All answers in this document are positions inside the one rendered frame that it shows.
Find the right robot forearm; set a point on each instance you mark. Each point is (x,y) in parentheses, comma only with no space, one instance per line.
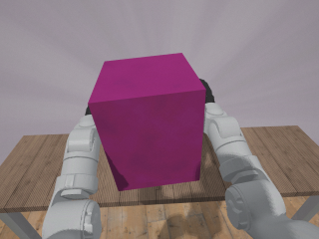
(237,164)

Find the table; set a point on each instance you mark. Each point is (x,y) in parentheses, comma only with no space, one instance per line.
(29,173)

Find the robot left hand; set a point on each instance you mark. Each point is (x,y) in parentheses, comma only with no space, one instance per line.
(88,112)

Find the robot right upper arm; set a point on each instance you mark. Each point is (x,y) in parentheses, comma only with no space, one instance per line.
(257,208)

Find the left robot forearm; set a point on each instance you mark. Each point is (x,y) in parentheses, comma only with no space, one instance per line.
(78,179)

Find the robot left upper arm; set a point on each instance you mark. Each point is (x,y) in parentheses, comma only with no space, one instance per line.
(73,219)

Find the carton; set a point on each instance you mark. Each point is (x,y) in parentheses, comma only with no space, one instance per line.
(149,114)

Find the robot right hand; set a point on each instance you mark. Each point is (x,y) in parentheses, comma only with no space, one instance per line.
(209,98)

